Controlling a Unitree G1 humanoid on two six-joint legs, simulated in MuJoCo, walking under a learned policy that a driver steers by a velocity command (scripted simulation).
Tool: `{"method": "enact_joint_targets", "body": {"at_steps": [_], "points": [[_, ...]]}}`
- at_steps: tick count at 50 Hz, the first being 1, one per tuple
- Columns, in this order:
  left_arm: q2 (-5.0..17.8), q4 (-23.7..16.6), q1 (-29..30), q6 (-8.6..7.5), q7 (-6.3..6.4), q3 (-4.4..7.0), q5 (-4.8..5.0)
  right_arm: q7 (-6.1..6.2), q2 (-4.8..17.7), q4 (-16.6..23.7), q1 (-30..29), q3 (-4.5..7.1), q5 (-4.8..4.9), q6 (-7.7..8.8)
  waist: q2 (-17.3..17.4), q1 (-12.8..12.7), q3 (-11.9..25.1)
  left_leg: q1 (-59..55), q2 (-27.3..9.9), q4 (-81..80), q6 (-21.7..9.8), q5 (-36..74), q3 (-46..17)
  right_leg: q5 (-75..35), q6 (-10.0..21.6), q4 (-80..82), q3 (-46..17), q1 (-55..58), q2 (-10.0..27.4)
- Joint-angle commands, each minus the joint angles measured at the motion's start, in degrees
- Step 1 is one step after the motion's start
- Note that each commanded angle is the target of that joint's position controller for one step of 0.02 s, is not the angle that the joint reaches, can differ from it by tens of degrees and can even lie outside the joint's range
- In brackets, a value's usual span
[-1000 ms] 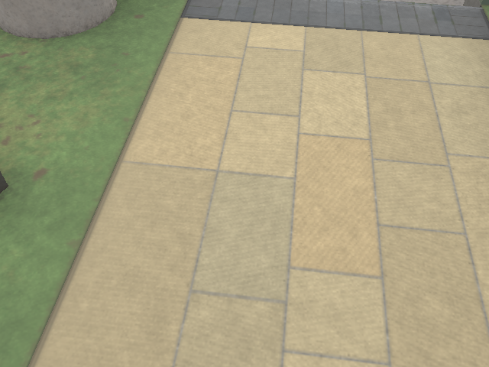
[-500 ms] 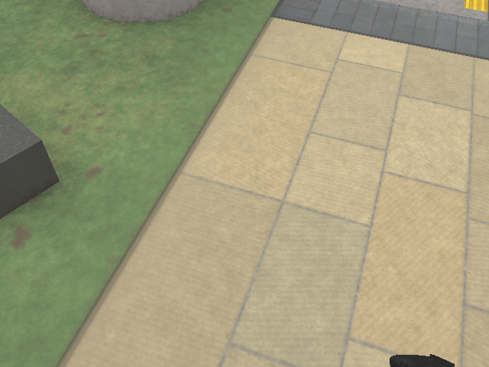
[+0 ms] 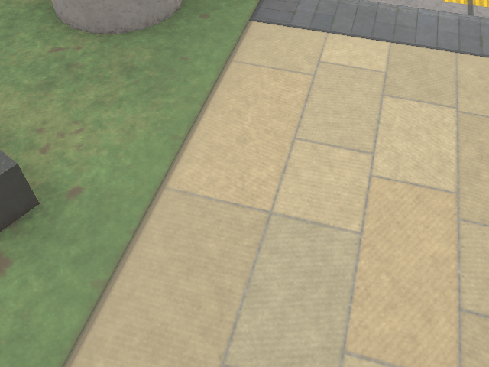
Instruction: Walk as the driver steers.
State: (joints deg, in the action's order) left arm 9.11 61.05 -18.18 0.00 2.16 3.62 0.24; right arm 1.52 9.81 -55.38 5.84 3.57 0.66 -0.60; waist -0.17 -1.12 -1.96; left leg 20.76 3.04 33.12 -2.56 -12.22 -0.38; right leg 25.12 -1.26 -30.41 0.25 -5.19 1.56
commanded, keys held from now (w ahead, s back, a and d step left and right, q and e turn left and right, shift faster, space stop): no key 0.70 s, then w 0.30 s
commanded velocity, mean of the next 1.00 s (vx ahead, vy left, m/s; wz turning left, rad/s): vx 0.07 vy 0.00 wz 0.00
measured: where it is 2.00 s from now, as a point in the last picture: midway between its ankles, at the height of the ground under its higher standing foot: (284, 333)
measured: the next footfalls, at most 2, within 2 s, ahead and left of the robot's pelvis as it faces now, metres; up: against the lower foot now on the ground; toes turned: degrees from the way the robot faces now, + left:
right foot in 1.50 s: +0.46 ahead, -0.13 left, +0.00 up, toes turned -12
left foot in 1.98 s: +0.78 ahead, -0.02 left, +0.00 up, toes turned -30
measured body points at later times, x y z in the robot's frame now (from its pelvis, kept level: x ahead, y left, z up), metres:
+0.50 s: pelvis -0.01 -0.01 +0.00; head +0.00 -0.01 +0.45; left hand -0.06 +0.21 -0.15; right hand +0.09 -0.24 -0.14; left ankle +0.06 +0.09 -0.73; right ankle -0.10 -0.13 -0.73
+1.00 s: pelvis +0.06 +0.02 -0.01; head +0.07 +0.04 +0.44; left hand -0.02 +0.26 -0.16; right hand +0.15 -0.25 -0.14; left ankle +0.08 +0.10 -0.73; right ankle -0.09 -0.13 -0.70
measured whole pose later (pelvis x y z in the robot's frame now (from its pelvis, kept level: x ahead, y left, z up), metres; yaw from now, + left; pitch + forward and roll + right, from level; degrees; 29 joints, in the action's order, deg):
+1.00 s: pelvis +0.06 +0.02 -0.01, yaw -1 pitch +0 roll +1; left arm 10.9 59.8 -28.4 -3.4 1.9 4.7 1.7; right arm -0.8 12.4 -59.4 8.2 4.8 1.8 5.1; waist -3.4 0.0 -0.8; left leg 20.4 1.9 38.5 -4.3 -17.2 5.4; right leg 29.9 -0.1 -46.3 -2.3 -8.2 3.3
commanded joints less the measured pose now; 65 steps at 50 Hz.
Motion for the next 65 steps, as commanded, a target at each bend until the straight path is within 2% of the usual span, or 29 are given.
{"method": "enact_joint_targets", "body": {"at_steps": [1,11,35,36,38,39,40,41,42,43,44,45,46,47,48,49,50,51,52,53,54,56,58,59,61,65], "points": [[4.8,-0.1,-5.9,-0.16,0.23,0.86,0.00,0.27,5.0,2.1,-1.6,0.88,0.03,0.44,-0.2,-0.1,2.5,-12.7,-4.5,-2.4,-3.7,18.8,-4.9,-12.5,0.9,5.3,-0.7,-9.9,1.0],[3.5,0.2,-7.5,-0.70,0.40,0.55,-0.14,0.58,5.1,0.1,-2.7,0.73,0.06,-0.13,-0.3,0.7,-0.6,-12.4,-4.1,-4.2,-2.1,10.2,-4.9,-7.4,1.2,7.6,-0.8,-12.1,1.0],[2.2,-0.5,-12.0,-1.21,0.52,0.29,-0.18,0.63,5.0,-3.7,-0.7,0.06,0.09,0.01,-0.3,1.1,-1.2,-11.7,-4.1,-5.0,-1.5,8.4,-4.9,-6.9,1.7,8.3,-0.4,-12.3,0.4],[2.0,-0.1,-13.1,-1.12,0.56,0.33,-0.13,0.65,4.6,-4.1,0.1,-0.02,0.04,-0.07,-0.6,1.0,-0.4,-11.6,-3.4,-4.9,-1.4,2.4,-4.2,-2.0,2.1,8.9,-0.3,-12.0,0.2],[4.4,-0.7,-13.3,-0.96,0.95,1.06,0.41,0.76,5.4,-4.1,0.7,0.34,0.57,0.06,-3.0,0.8,-2.8,-7.1,-0.6,-1.6,-1.1,-14.1,-1.2,11.2,4.9,10.6,-3.1,-13.2,1.5],[5.5,-1.4,-13.8,-1.20,1.17,1.36,0.66,0.66,5.7,-3.5,-0.3,0.49,0.88,0.66,-4.8,0.0,-4.6,-2.7,0.6,1.7,-0.7,-18.5,0.5,17.3,7.4,13.0,-7.0,-12.8,4.1],[6.9,-1.7,-15.3,-1.76,1.33,1.76,1.05,0.33,5.4,-2.1,-3.0,0.43,1.43,1.76,-7.3,-1.4,-7.2,3.3,1.1,6.4,-0.2,-16.5,2.6,21.1,10.4,17.4,-13.4,-10.4,8.9],[9.3,-2.2,-13.7,-2.45,1.48,2.45,1.50,-0.09,5.2,-0.7,-6.0,0.34,2.05,3.04,-9.9,-1.4,-11.2,10.0,-0.9,10.7,-0.5,-11.4,3.6,19.7,13.1,20.4,-19.9,-8.3,15.0],[9.6,-2.6,-12.6,-3.27,1.48,2.65,1.50,-0.41,5.3,0.2,-7.6,0.33,2.04,4.19,-9.7,-1.5,-13.0,14.4,-3.3,13.2,-1.2,-10.2,2.2,13.6,14.5,20.2,-22.5,-6.1,18.0],[9.0,-2.6,-12.7,-3.94,1.28,2.55,1.33,-0.75,5.2,0.7,-7.8,0.32,1.95,5.02,-9.5,-1.3,-13.0,17.9,-4.4,14.1,-1.6,-11.9,1.8,4.9,14.5,18.5,-22.1,-2.4,18.7],[8.6,-2.6,-13.0,-4.30,0.91,2.48,1.51,-1.17,4.9,0.9,-7.4,0.25,1.93,5.56,-9.3,-1.0,-12.3,18.7,-4.9,12.6,-2.0,-14.0,2.2,-2.0,13.7,16.3,-20.0,0.3,18.2],[8.4,-2.8,-12.6,-4.21,0.50,2.44,1.81,-1.62,4.6,0.5,-5.8,0.28,2.04,5.86,-8.6,-0.1,-11.2,14.7,-4.5,8.3,-2.4,-13.8,3.4,-4.8,12.3,14.3,-16.7,-0.4,16.6],[8.5,-3.5,-10.7,-3.94,0.13,2.36,2.01,-1.97,4.3,-1.1,-1.5,0.51,2.01,5.97,-7.8,2.1,-9.2,3.8,-2.5,2.4,-2.6,-9.8,6.0,-6.7,10.5,11.8,-12.4,-5.6,13.6],[8.8,-4.2,-9.1,-4.00,-0.24,2.24,1.60,-2.19,5.3,-3.8,5.1,1.50,1.68,5.77,-7.3,5.0,-5.6,-10.2,1.1,1.1,-2.8,-4.4,8.2,-16.0,9.1,7.0,-8.5,-12.4,10.1],[9.3,-5.2,-6.2,-4.25,-0.51,2.20,1.09,-2.45,7.9,-6.9,15.1,2.97,1.51,5.53,-4.6,9.8,-1.1,-22.2,-0.6,-0.3,-4.4,-2.6,3.6,-26.1,7.0,-4.8,-3.9,-18.7,6.5],[6.3,-8.1,-4.3,-5.02,-0.55,1.44,1.28,-2.39,14.6,-7.7,23.5,4.61,1.03,5.50,11.2,12.1,3.5,-31.2,-14.8,-12.6,-11.6,-11.4,-23.0,-21.8,2.2,-29.2,3.6,-30.9,-1.6],[3.4,-9.0,-4.3,-6.18,-0.68,0.82,1.55,-3.07,13.2,-8.5,25.6,3.15,-0.04,6.12,15.5,10.8,8.3,-33.5,-24.6,-23.4,-17.1,-14.3,-45.8,5.5,2.9,-43.4,-5.5,-37.5,-4.8],[5.3,-9.6,-3.4,-6.62,-0.98,1.46,3.14,-3.06,10.6,-7.7,19.8,1.78,-0.13,6.82,10.6,7.1,2.2,-28.5,-25.6,-22.9,-15.8,-18.0,-41.8,3.0,5.0,-48.7,-8.1,-42.4,-1.1],[6.1,-9.9,-2.0,-6.68,-1.03,1.51,3.05,-3.17,7.9,-5.9,14.2,0.69,0.12,7.11,6.2,5.3,-1.1,-23.0,-22.8,-22.5,-13.1,-16.5,-32.6,-3.0,6.5,-47.9,-6.6,-42.4,2.1],[6.0,-9.8,-1.7,-6.50,-0.62,1.74,2.58,-3.25,7.4,-4.7,10.1,0.04,-0.01,7.15,2.3,3.4,-2.0,-18.6,-20.6,-23.2,-11.0,-12.4,-25.8,-8.9,7.1,-44.6,-5.7,-40.4,4.6],[6.5,-9.7,-1.8,-6.10,-0.36,2.28,1.86,-3.24,7.0,-4.3,8.6,-0.48,-0.32,7.10,2.4,2.0,-1.9,-15.1,-17.8,-24.0,-9.1,-6.1,-19.5,-12.4,6.9,-41.0,-5.1,-37.0,6.4],[6.4,-9.0,-3.2,-4.89,-0.53,2.69,1.68,-2.62,6.4,-5.3,10.2,-0.91,-0.80,6.75,4.3,0.8,-1.2,-13.2,-14.4,-25.0,-7.5,3.0,-11.1,-15.9,5.8,-37.5,-3.5,-33.6,7.1],[6.0,-9.9,-0.2,-4.06,-0.84,2.56,1.46,-1.71,7.6,-6.6,13.3,-0.87,-0.77,6.61,3.4,1.4,-1.8,-14.7,-14.0,-25.5,-7.4,10.4,-6.6,-19.0,4.5,-35.0,-2.6,-36.7,7.1],[5.7,-10.9,2.0,-3.89,-0.94,2.42,1.34,-1.24,8.6,-6.9,14.2,-0.79,-1.10,6.59,3.1,1.8,-2.2,-15.3,-14.4,-25.8,-7.6,13.4,-5.5,-20.6,4.0,-32.9,-3.1,-38.8,6.9],[5.5,-13.1,7.0,-3.88,-1.25,2.04,1.50,-0.57,9.1,-7.1,15.2,-0.83,-1.52,6.38,2.6,2.8,-2.9,-16.8,-14.9,-26.0,-7.4,15.9,-3.3,-24.3,3.3,-27.2,-4.3,-42.0,6.0],[5.2,-16.5,15.0,-4.36,-2.47,1.01,1.56,-0.14,10.0,-6.4,15.6,-1.00,-1.22,6.36,2.7,4.2,-4.2,-17.1,-14.9,-27.6,-6.0,16.8,2.6,-31.7,3.6,-13.3,-2.4,-38.9,3.6]]}}
Velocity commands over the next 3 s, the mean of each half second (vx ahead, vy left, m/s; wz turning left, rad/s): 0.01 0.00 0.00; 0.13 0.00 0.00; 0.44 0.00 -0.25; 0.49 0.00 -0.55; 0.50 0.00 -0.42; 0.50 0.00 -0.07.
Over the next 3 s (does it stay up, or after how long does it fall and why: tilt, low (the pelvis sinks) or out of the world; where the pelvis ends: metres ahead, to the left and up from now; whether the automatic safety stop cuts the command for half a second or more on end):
stays up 1.02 -0.38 0.00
